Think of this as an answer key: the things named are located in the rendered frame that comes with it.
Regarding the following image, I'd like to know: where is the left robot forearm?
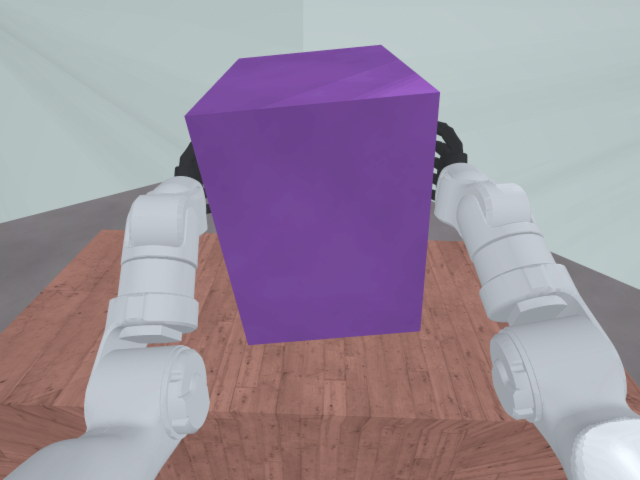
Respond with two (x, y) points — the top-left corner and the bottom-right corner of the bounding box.
(84, 176), (208, 426)

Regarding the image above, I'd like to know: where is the robot right upper arm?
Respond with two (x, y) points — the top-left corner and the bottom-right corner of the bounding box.
(490, 315), (640, 480)

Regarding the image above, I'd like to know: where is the right robot forearm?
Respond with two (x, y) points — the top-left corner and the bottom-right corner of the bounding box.
(434, 163), (627, 400)

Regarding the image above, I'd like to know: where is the carton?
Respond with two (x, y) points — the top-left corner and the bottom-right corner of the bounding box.
(184, 45), (440, 345)

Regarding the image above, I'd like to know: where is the robot left hand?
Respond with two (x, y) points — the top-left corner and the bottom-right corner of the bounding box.
(174, 142), (211, 214)

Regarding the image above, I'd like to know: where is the robot right hand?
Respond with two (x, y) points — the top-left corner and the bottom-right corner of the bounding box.
(431, 121), (467, 201)

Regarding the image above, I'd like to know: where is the robot left upper arm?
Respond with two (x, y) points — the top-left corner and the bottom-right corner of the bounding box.
(3, 345), (210, 480)

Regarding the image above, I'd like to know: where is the pedestal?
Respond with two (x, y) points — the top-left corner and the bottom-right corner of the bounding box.
(0, 230), (640, 480)

